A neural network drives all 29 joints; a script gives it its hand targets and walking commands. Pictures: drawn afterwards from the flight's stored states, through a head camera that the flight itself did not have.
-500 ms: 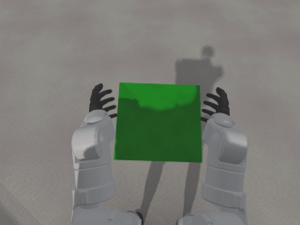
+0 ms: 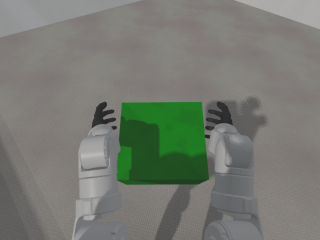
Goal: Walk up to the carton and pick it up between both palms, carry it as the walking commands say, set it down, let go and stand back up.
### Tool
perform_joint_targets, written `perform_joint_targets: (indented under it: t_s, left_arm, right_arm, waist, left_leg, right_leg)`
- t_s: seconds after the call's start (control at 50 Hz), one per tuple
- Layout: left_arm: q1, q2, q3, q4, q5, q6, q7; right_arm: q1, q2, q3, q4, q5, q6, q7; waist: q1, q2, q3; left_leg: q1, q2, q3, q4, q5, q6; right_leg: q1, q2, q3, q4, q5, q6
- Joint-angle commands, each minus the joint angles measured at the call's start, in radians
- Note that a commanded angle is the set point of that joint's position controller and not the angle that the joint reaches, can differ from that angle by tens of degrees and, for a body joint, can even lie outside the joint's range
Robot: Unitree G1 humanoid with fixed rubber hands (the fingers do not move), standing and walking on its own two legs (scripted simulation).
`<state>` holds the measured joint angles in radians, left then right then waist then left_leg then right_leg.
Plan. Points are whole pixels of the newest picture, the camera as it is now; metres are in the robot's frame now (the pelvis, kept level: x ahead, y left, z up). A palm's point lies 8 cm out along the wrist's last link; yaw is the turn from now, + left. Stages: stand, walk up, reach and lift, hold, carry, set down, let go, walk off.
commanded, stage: carry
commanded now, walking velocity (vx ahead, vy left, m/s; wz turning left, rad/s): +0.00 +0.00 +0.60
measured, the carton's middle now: (162, 145) +0.37 +0.00 +0.02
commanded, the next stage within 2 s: none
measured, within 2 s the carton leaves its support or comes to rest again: neither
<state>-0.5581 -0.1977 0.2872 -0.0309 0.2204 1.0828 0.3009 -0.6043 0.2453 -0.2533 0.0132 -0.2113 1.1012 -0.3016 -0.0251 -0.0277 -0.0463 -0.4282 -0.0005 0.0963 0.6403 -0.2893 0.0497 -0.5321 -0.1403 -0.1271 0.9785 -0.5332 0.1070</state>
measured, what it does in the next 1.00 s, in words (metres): walks backwards, turning left: right foot, then left foot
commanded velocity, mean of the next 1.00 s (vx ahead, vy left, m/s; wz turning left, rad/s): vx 0.00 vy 0.00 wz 0.60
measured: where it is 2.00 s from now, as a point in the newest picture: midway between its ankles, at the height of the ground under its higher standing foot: outside the picture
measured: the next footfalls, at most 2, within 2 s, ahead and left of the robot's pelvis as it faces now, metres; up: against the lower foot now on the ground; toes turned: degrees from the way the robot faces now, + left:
right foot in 0.28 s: -0.03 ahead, -0.14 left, +0.00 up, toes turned +5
left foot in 0.60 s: -0.11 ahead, +0.11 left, +0.00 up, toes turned +29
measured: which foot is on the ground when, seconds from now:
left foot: down 0.00-0.30, up 0.32-0.58, down 0.60-0.98, up 1.00-1.00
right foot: up 0.00-0.26, down 0.28-0.62, up 0.64-0.94, down 0.96-1.00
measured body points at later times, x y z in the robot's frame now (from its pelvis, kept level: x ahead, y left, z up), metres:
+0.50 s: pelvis -0.10 -0.03 +0.01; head -0.07 -0.04 +0.46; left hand +0.22 +0.18 +0.13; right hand +0.29 -0.10 +0.12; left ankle -0.11 +0.09 -0.68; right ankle -0.07 -0.14 -0.72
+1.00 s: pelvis -0.17 -0.06 +0.00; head -0.14 -0.06 +0.45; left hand +0.03 +0.27 +0.12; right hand +0.20 +0.03 +0.11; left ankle -0.15 +0.09 -0.72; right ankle -0.12 -0.16 -0.72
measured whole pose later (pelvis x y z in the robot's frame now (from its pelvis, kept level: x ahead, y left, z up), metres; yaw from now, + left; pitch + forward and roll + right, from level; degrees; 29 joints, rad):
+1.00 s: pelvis -0.17 -0.06 +0.00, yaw +35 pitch +5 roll -1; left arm -0.62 -0.23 0.28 -0.01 0.19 1.09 0.29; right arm -0.57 0.25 -0.30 -0.07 -0.26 1.10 -0.31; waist 0.04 0.06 -0.03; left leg -0.55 -0.04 -0.09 0.60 -0.18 -0.01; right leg -0.37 -0.02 -0.11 0.61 -0.31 0.01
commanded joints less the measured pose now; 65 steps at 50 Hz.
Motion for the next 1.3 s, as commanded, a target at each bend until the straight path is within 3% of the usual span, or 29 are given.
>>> perform_joint_targets:
  t_s: [0.0,0.08,0.18,0.24,0.26,0.28,0.3,0.32,0.34,0.4,0.52,0.56,0.58,0.6,0.62,0.64,0.68,0.74,0.92,0.94,0.96,0.98,1.0,1.04,1.1,1.2,1.24,1.26,1.28]
  left_arm:
    - [-0.711,-1.005,-0.718,0.018,-0.448,0.012,-0.281]
    - [-0.756,-1.017,-0.734,0.032,-0.481,0.012,-0.288]
    - [-0.675,-1.004,-0.694,0.066,-0.459,0.024,-0.282]
    - [-0.599,-1.006,-0.659,0.077,-0.436,0.029,-0.283]
    - [-0.588,-1.003,-0.645,0.077,-0.427,0.030,-0.286]
    - [-0.621,-0.995,-0.637,0.096,-0.415,0.022,-0.286]
    - [-0.648,-0.993,-0.644,0.083,-0.410,0.015,-0.287]
    - [-0.656,-0.988,-0.657,0.049,-0.405,0.012,-0.285]
    - [-0.659,-0.976,-0.645,0.032,-0.395,0.006,-0.282]
    - [-0.640,-0.939,-0.599,0.032,-0.364,-0.004,-0.264]
    - [-0.577,-0.894,-0.566,0.074,-0.337,0.019,-0.247]
    - [-0.574,-0.895,-0.572,0.073,-0.341,0.025,-0.243]
    - [-0.580,-0.898,-0.580,0.072,-0.346,0.027,-0.242]
    - [-0.577,-0.905,-0.595,0.061,-0.354,0.031,-0.246]
    - [-0.743,-0.924,-0.639,0.015,-0.388,0.026,-0.250]
    - [-0.714,-0.956,-0.656,0.026,-0.398,0.022,-0.252]
    - [-0.765,-1.009,-0.711,-0.006,-0.456,0.012,-0.274]
    - [-0.807,-1.051,-0.749,-0.001,-0.498,0.010,-0.291]
    - [-0.660,-1.016,-0.677,0.060,-0.457,0.031,-0.283]
    - [-0.639,-1.020,-0.663,0.063,-0.447,0.035,-0.284]
    - [-0.639,-1.016,-0.649,0.078,-0.437,0.033,-0.286]
    - [-0.654,-1.009,-0.637,0.099,-0.421,0.026,-0.286]
    - [-0.660,-1.008,-0.650,0.075,-0.415,0.022,-0.284]
    - [-0.711,-0.975,-0.626,0.048,-0.392,0.005,-0.273]
    - [-0.650,-0.944,-0.587,0.052,-0.363,0.003,-0.260]
    - [-0.607,-0.915,-0.576,0.097,-0.354,0.025,-0.254]
    - [-0.615,-0.918,-0.594,0.075,-0.375,0.034,-0.248]
    - [-0.686,-0.928,-0.622,0.014,-0.400,0.041,-0.247]
    - [-0.685,-0.937,-0.629,0.064,-0.386,0.047,-0.251]
  right_arm:
    - [-0.582,0.942,0.598,0.009,0.375,-0.001,0.268]
    - [-0.613,0.892,0.566,-0.025,0.345,-0.012,0.253]
    - [-0.589,0.876,0.563,-0.029,0.336,0.000,0.251]
    - [-0.569,0.885,0.584,-0.040,0.347,0.010,0.259]
    - [-0.563,0.892,0.594,-0.040,0.351,0.013,0.260]
    - [-0.623,0.898,0.615,-0.044,0.363,0.014,0.263]
    - [-0.687,0.915,0.650,-0.072,0.385,0.009,0.266]
    - [-0.705,0.939,0.671,-0.081,0.409,0.002,0.270]
    - [-0.717,0.949,0.687,-0.076,0.434,0.001,0.276]
    - [-0.736,0.981,0.730,-0.058,0.475,0.002,0.279]
    - [-0.674,0.971,0.696,0.029,0.462,0.031,0.266]
    - [-0.634,0.980,0.677,0.066,0.450,0.041,0.270]
    - [-0.605,0.984,0.661,0.086,0.444,0.044,0.274]
    - [-0.559,0.976,0.638,0.104,0.429,0.045,0.278]
    - [-0.612,0.963,0.598,0.115,0.404,0.027,0.272]
    - [-0.562,0.961,0.583,0.097,0.396,0.023,0.270]
    - [-0.576,0.980,0.586,0.057,0.379,0.009,0.267]
    - [-0.613,0.952,0.571,-0.006,0.354,-0.008,0.256]
    - [-0.574,0.906,0.581,-0.020,0.334,0.014,0.254]
    - [-0.557,0.910,0.590,-0.018,0.338,0.019,0.256]
    - [-0.575,0.916,0.603,-0.015,0.344,0.023,0.258]
    - [-0.641,0.930,0.631,-0.036,0.363,0.023,0.262]
    - [-0.686,0.953,0.660,-0.058,0.387,0.016,0.264]
    - [-0.769,0.970,0.699,-0.053,0.447,0.007,0.275]
    - [-0.726,1.008,0.722,-0.010,0.470,0.012,0.274]
    - [-0.658,0.996,0.681,0.071,0.442,0.033,0.262]
    - [-0.618,0.987,0.640,0.078,0.437,0.043,0.263]
    - [-0.618,0.971,0.609,0.076,0.416,0.039,0.255]
    - [-0.568,0.955,0.570,0.139,0.381,0.043,0.261]
  waist:
    - [0.015,0.196,-0.415]
    - [0.009,0.205,-0.439]
    - [0.006,0.221,-0.469]
    - [0.025,0.175,-0.482]
    - [0.031,0.116,-0.467]
    - [0.040,-0.102,-0.439]
    - [0.036,-0.259,-0.399]
    - [0.031,-0.160,-0.350]
    - [0.029,-0.089,-0.341]
    - [0.033,-0.159,-0.354]
    - [0.047,-0.229,-0.399]
    - [0.028,-0.196,-0.413]
    - [0.012,-0.150,-0.440]
    - [0.010,0.045,-0.459]
    - [-0.005,0.325,-0.453]
    - [-0.002,0.260,-0.464]
    - [0.010,0.191,-0.456]
    - [0.012,0.227,-0.458]
    - [0.020,0.196,-0.481]
    - [0.026,0.157,-0.476]
    - [0.036,0.019,-0.447]
    - [0.040,-0.252,-0.415]
    - [0.033,-0.215,-0.381]
    - [0.031,-0.087,-0.368]
    - [0.034,-0.170,-0.389]
    - [0.028,-0.179,-0.431]
    - [0.019,-0.066,-0.491]
    - [0.017,0.164,-0.485]
    - [0.011,0.212,-0.475]
  left_leg:
    - [0.372,0.273,-0.291,-0.139,0.712,0.115]
    - [0.334,0.236,-0.300,-0.186,0.469,0.096]
    - [0.336,0.228,-0.391,-0.211,0.439,0.085]
    - [0.214,0.175,-0.360,-0.179,0.357,0.030]
    - [0.086,0.136,-0.335,-0.140,0.236,-0.006]
    - [-0.092,0.020,-0.222,-0.013,0.016,-0.073]
    - [-0.197,-0.033,-0.099,0.214,-0.208,-0.097]
    - [-0.260,0.019,-0.066,0.363,-0.255,-0.101]
    - [-0.256,0.037,-0.055,0.407,-0.231,-0.102]
    - [-0.236,0.045,-0.018,0.387,-0.144,-0.110]
    - [-0.081,-0.009,0.071,0.087,-0.134,-0.115]
    - [0.029,-0.004,0.070,-0.145,0.047,-0.106]
    - [0.195,0.058,-0.017,-0.223,0.179,-0.084]
    - [0.389,0.220,-0.244,-0.174,0.601,-0.025]
    - [0.517,0.367,-0.472,-0.111,1.080,0.108]
    - [0.563,0.353,-0.429,-0.084,1.210,0.146]
    - [0.483,0.309,-0.339,-0.096,0.967,0.130]
    - [0.372,0.241,-0.275,-0.161,0.589,0.105]
    - [0.252,0.175,-0.364,-0.190,0.343,0.049]
    - [0.149,0.147,-0.339,-0.166,0.268,0.017]
    - [-0.034,0.065,-0.279,-0.102,0.074,-0.041]
    - [-0.184,-0.056,-0.126,0.117,-0.141,-0.091]
    - [-0.257,0.011,-0.078,0.321,-0.255,-0.092]
    - [-0.244,0.043,-0.067,0.401,-0.201,-0.090]
    - [-0.157,0.017,-0.021,0.297,-0.124,-0.089]
    - [0.026,-0.016,0.015,-0.146,0.068,-0.072]
    - [0.335,0.116,-0.141,-0.215,0.410,-0.035]
    - [0.374,0.251,-0.287,-0.139,0.749,0.051]
    - [0.395,0.283,-0.319,-0.150,0.815,0.099]
  right_leg:
    - [-0.104,0.018,0.066,0.131,0.011,0.010]
    - [-0.031,0.066,0.055,0.032,0.060,0.010]
    - [0.091,0.122,0.074,-0.209,0.051,-0.007]
    - [0.328,0.119,0.036,-0.500,0.182,-0.025]
    - [0.458,0.059,0.091,-0.585,0.225,-0.049]
    - [0.517,-0.128,0.309,-0.622,0.304,-0.131]
    - [0.480,-0.300,0.401,-0.624,0.590,-0.225]
    - [0.455,-0.335,0.344,-0.580,0.758,-0.249]
    - [0.445,-0.297,0.267,-0.545,0.814,-0.234]
    - [0.500,-0.198,0.105,-0.482,0.854,-0.193]
    - [0.521,-0.212,0.032,-0.405,0.888,-0.160]
    - [0.505,-0.199,-0.016,-0.338,0.837,-0.112]
    - [0.380,-0.183,-0.036,-0.262,0.725,-0.062]
    - [0.143,-0.115,-0.061,-0.135,0.369,0.004]
    - [-0.099,-0.007,-0.074,0.000,-0.065,0.048]
    - [-0.147,-0.010,0.014,0.103,-0.134,0.041]
    - [-0.134,-0.002,0.075,0.135,-0.073,0.023]
    - [-0.062,0.033,0.058,0.082,0.030,0.012]
    - [0.244,0.123,0.030,-0.438,0.136,-0.023]
    - [0.380,0.097,0.030,-0.549,0.217,-0.035]
    - [0.494,-0.013,0.175,-0.607,0.209,-0.088]
    - [0.498,-0.246,0.415,-0.655,0.396,-0.193]
    - [0.471,-0.344,0.385,-0.611,0.655,-0.246]
    - [0.468,-0.264,0.232,-0.531,0.824,-0.223]
    - [0.478,-0.161,0.093,-0.480,0.832,-0.195]
    - [0.504,-0.139,0.067,-0.403,0.843,-0.157]
    - [0.291,-0.093,0.055,-0.313,0.589,-0.078]
    - [0.158,-0.013,-0.001,-0.258,0.299,-0.029]
    - [0.120,0.009,0.000,-0.266,0.095,-0.020]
